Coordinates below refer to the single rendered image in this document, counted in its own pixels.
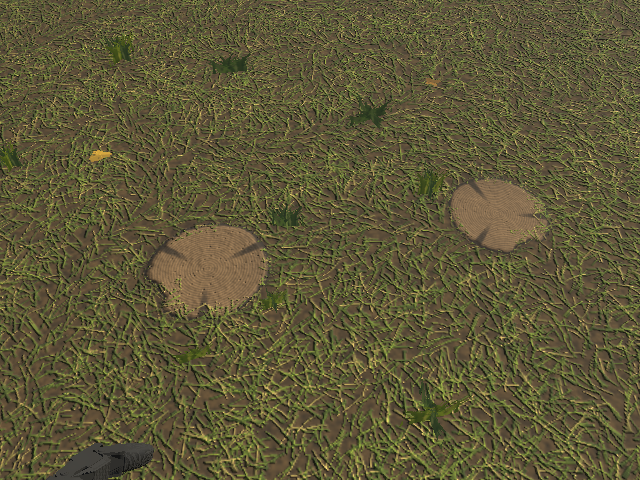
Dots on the left robot hand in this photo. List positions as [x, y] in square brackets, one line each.
[100, 463]

